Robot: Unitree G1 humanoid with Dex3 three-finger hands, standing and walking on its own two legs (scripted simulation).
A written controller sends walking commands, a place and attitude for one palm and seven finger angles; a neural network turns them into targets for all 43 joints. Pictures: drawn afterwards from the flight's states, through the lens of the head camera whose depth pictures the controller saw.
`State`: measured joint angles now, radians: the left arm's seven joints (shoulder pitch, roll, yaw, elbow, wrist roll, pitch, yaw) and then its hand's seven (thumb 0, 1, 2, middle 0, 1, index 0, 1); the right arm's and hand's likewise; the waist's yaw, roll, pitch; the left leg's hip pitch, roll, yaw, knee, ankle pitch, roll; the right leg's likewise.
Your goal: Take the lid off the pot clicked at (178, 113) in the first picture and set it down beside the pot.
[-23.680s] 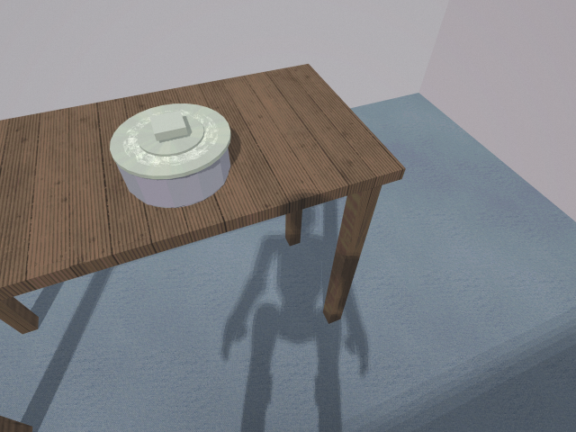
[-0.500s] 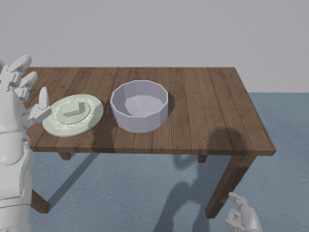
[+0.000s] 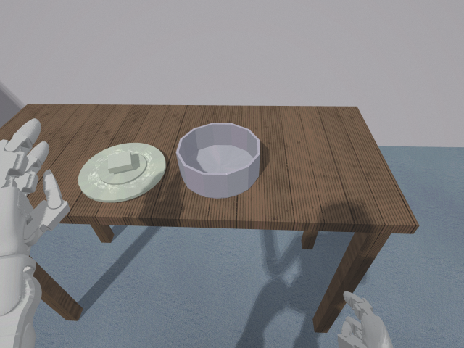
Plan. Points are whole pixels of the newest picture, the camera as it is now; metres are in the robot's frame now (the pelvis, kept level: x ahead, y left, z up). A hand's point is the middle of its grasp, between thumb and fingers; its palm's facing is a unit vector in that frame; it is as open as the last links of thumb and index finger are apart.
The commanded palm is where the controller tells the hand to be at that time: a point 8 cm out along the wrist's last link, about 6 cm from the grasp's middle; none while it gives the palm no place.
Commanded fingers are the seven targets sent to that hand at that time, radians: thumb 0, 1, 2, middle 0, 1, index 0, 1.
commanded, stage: draw the hand back to the body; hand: left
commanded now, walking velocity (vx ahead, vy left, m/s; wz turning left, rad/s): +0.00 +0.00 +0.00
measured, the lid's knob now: (120, 161) +0.51 +0.33 +0.03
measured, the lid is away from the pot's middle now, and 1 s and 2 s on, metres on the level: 0.25 0.25 0.25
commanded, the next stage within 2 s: step back with the hand held close in 0.38 s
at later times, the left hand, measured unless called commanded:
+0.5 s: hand (35, 238) +0.18 +0.26 +0.20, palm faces +0.43 -0.84 -0.32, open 7.4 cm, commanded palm +0.13 +0.30 +0.21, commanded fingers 0.00 0.90 0.90 -0.20 -0.30 -0.20 -0.30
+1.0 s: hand (13, 256) +0.16 +0.28 +0.19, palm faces +0.35 -0.80 -0.48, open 7.4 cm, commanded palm +0.10 +0.32 +0.21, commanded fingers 0.00 0.90 0.90 -0.20 -0.30 -0.20 -0.30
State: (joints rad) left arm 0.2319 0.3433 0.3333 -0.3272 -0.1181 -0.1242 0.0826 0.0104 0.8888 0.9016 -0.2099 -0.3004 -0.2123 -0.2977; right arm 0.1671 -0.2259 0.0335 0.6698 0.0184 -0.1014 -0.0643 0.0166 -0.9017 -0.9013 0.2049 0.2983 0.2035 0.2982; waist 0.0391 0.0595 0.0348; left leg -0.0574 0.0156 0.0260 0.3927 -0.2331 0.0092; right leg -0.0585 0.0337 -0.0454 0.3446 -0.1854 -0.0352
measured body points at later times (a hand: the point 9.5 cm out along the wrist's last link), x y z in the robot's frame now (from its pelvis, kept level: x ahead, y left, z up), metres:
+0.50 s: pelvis +0.00 +0.02 +0.00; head -0.03 +0.01 +0.45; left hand +0.15 +0.30 +0.21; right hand +0.20 -0.19 -0.07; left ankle +0.00 +0.11 -0.75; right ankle +0.01 -0.10 -0.75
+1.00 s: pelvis -0.03 +0.04 -0.02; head -0.01 +0.07 +0.43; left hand +0.14 +0.32 +0.21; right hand +0.14 -0.19 -0.08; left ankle +0.00 +0.11 -0.75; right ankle -0.03 -0.09 -0.75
